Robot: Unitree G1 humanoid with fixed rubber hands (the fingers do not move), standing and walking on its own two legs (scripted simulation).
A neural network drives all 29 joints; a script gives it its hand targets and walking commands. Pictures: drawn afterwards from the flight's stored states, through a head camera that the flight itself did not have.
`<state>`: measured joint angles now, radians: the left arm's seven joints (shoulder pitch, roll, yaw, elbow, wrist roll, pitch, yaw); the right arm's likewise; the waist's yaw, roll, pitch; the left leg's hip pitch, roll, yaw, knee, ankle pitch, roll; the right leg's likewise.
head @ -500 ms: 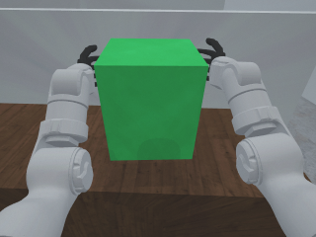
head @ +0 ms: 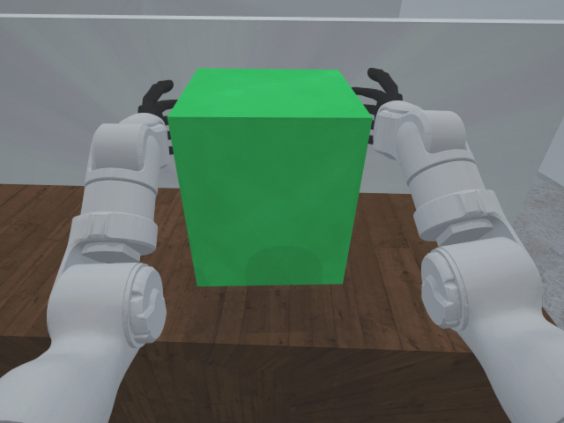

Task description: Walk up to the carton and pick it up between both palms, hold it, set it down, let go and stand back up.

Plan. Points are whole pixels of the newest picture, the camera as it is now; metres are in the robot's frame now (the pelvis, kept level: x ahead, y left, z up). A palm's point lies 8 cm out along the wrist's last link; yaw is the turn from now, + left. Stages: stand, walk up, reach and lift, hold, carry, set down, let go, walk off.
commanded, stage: hold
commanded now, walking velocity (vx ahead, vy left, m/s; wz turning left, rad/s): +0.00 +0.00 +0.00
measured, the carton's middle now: (269, 175) +0.40 +0.03 +0.23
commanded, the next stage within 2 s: set down in 0.72 s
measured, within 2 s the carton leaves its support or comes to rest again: neither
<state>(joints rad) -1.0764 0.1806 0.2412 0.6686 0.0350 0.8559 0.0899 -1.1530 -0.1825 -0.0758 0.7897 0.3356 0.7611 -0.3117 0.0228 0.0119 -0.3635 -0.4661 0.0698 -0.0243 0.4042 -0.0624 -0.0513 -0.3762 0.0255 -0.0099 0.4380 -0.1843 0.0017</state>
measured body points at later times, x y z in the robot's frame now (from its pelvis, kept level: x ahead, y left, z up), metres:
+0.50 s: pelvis +0.00 +0.00 +0.00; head -0.09 +0.00 +0.44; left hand +0.39 +0.19 +0.31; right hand +0.40 -0.12 +0.32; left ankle +0.08 +0.15 -0.74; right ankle +0.02 -0.12 -0.74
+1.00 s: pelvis +0.01 +0.00 +0.00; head -0.08 +0.00 +0.44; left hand +0.40 +0.18 +0.31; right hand +0.41 -0.12 +0.32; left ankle +0.08 +0.15 -0.74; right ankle +0.02 -0.12 -0.74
